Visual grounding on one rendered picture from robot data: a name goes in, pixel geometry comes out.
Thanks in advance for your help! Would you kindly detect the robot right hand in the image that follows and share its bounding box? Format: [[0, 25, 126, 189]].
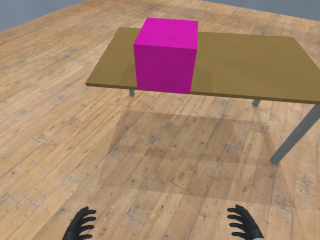
[[227, 204, 264, 240]]

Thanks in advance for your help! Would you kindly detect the carton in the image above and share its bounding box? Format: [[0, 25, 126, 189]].
[[133, 17, 198, 94]]

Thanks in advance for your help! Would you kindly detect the table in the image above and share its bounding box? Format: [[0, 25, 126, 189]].
[[85, 27, 320, 165]]

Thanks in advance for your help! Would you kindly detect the robot left hand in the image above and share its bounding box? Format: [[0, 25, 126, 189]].
[[62, 206, 97, 240]]

